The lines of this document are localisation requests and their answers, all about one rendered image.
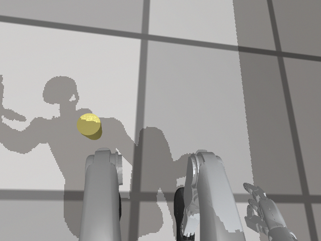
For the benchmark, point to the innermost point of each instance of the right robot foot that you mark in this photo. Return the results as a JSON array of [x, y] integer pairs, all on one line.
[[179, 213]]

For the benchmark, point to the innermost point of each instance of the cup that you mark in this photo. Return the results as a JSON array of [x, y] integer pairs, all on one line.
[[89, 125]]

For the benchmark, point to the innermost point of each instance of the right robot arm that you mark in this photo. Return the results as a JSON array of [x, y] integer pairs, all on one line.
[[281, 234]]

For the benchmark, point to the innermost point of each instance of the right robot hand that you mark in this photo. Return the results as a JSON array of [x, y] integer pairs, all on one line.
[[269, 214]]

